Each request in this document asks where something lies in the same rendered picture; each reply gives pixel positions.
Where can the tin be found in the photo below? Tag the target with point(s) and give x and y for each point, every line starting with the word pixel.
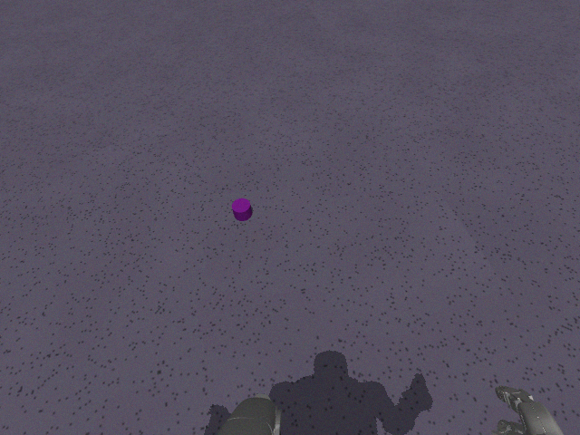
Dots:
pixel 242 209

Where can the right robot hand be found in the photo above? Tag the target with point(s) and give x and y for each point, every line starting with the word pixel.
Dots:
pixel 535 417

